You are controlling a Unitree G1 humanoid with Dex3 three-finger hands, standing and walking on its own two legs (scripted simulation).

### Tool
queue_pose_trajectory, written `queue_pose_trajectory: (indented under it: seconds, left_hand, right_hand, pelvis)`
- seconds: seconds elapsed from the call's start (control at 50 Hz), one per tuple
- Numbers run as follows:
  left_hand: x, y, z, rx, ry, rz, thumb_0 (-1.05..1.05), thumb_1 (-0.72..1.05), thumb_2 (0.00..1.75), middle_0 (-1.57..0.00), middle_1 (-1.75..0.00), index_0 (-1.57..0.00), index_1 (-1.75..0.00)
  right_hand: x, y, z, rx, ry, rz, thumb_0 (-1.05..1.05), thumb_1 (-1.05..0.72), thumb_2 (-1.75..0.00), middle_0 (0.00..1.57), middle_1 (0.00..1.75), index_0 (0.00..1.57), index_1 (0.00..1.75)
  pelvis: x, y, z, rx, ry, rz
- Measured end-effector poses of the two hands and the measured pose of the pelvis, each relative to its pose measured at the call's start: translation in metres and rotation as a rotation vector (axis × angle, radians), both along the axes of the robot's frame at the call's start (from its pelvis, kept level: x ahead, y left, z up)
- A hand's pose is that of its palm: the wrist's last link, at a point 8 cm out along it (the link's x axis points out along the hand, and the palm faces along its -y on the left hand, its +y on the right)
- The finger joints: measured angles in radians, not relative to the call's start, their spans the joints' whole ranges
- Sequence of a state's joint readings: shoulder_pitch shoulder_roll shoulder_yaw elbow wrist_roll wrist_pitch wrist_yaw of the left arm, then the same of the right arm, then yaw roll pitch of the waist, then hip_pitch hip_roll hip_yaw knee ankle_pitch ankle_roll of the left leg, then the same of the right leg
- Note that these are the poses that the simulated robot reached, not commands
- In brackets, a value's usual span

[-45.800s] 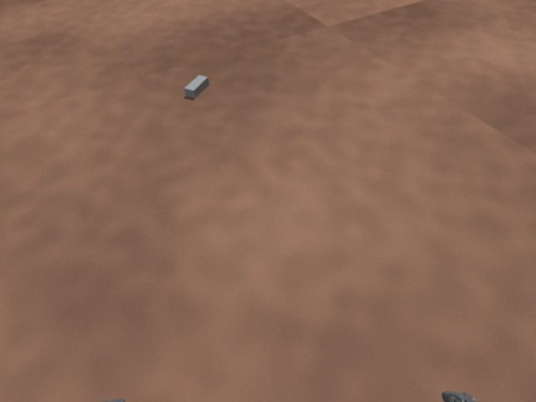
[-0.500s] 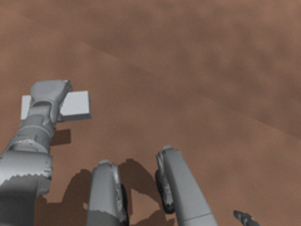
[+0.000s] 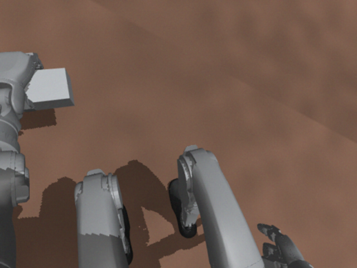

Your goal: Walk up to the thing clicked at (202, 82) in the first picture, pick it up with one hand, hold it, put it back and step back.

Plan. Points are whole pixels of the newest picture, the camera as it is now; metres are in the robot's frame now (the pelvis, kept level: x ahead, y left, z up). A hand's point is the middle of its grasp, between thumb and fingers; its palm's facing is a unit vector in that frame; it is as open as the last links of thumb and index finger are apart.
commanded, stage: crouch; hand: left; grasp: from above
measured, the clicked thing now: (26, 91) +0.53 +0.26 -0.20
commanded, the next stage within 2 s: lower in 0.70 s
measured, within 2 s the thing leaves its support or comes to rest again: neither
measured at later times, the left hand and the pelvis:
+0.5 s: hand (32, 88) +0.54 +0.25 -0.21, palm faces -0.45 -0.01 -0.89, open 10.2 cm; pelvis -0.01 +0.00 -0.05, yaw -3 degrees
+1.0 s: hand (37, 90) +0.55 +0.25 -0.25, palm faces -0.48 -0.01 -0.88, open 10.3 cm; pelvis -0.01 +0.00 -0.08, yaw -5 degrees
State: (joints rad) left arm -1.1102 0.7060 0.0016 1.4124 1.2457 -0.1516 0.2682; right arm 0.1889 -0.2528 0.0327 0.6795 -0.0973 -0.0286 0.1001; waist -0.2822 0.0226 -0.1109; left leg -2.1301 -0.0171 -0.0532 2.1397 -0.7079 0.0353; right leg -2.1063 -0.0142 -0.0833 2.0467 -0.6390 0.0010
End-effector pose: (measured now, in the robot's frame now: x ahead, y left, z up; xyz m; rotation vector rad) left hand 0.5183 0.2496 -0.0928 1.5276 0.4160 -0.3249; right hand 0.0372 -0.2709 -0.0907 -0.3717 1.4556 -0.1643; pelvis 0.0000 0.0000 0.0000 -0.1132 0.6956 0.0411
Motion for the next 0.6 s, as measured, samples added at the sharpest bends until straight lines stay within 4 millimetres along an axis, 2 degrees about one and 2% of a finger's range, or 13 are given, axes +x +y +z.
queue_pose_trajectory:
  seconds: [0.2, 0.38, 0.6]
  left_hand:
    - [0.014, -0.003, -0.033, 0.001, 0.007, -0.025, 0.0, 0.05, 0.41, -0.6, -0.58, -0.66, -0.5]
    - [0.021, -0.002, -0.054, 0.005, 0.002, -0.007, 0.0, 0.03, 0.43, -0.61, -0.58, -0.67, -0.5]
    - [0.029, 0.002, -0.068, 0.02, -0.003, -0.002, 0.0, 0.03, 0.43, -0.61, -0.58, -0.67, -0.5]
  right_hand:
    - [-0.03, 0.002, -0.011, -0.001, 0.079, -0.014, 0.0, -0.91, -0.9, 0.2, 0.3, 0.2, 0.3]
    - [-0.056, 0.006, -0.02, 0.0, 0.126, -0.027, 0.0, -0.91, -0.9, 0.2, 0.3, 0.2, 0.3]
    - [-0.065, 0.014, -0.033, 0.002, 0.146, -0.029, 0.0, -0.91, -0.9, 0.2, 0.3, 0.2, 0.3]
  pelvis:
    - [-0.002, 0.0, -0.024, -0.018, -0.013, -0.011]
    - [-0.008, -0.001, -0.043, -0.031, -0.036, -0.021]
    - [-0.01, 0.0, -0.059, -0.046, -0.044, -0.029]
